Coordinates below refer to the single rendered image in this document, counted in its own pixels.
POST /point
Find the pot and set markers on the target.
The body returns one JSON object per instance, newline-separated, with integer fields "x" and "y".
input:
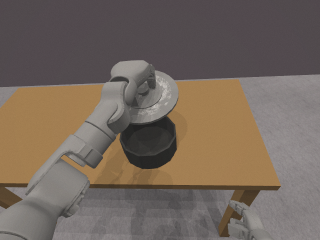
{"x": 149, "y": 146}

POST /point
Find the robot right hand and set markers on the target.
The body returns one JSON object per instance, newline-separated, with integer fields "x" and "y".
{"x": 251, "y": 221}

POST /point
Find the right robot forearm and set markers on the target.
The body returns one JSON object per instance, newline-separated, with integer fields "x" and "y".
{"x": 260, "y": 234}

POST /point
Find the table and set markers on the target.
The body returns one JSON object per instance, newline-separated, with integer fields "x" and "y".
{"x": 218, "y": 143}

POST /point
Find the knob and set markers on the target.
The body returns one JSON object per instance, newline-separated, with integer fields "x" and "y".
{"x": 143, "y": 89}

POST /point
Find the lid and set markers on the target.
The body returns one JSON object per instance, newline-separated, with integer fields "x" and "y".
{"x": 158, "y": 103}

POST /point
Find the left robot forearm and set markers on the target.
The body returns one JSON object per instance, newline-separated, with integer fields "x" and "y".
{"x": 109, "y": 118}

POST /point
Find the robot left upper arm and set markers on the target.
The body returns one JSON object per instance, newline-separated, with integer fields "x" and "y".
{"x": 57, "y": 194}

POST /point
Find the robot left hand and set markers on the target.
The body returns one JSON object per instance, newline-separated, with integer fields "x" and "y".
{"x": 140, "y": 71}

